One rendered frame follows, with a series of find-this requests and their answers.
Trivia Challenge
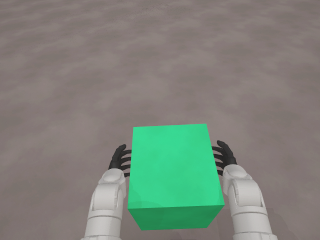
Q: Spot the robot right hand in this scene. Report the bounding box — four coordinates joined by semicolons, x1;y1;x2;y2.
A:
212;140;238;176

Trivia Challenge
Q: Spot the robot right forearm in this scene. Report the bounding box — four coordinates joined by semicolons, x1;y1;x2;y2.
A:
222;164;278;240

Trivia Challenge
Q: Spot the carton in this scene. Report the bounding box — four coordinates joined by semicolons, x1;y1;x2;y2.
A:
127;123;225;231

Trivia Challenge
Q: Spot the robot left forearm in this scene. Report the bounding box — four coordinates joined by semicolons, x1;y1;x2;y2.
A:
81;168;127;240

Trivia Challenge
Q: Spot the robot left hand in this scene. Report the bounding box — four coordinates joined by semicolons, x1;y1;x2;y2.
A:
108;144;132;177

